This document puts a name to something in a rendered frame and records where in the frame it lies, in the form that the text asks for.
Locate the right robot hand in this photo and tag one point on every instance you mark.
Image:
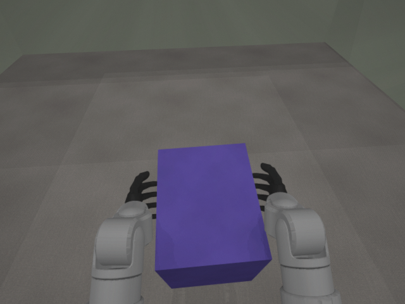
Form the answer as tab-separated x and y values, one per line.
273	179

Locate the robot right forearm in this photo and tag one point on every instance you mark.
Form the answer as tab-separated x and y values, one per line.
302	251

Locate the left robot hand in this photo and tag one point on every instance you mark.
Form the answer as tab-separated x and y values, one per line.
137	187

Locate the carton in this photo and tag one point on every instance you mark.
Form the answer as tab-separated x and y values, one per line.
209	226

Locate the robot left forearm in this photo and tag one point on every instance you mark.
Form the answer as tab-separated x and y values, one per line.
118	258

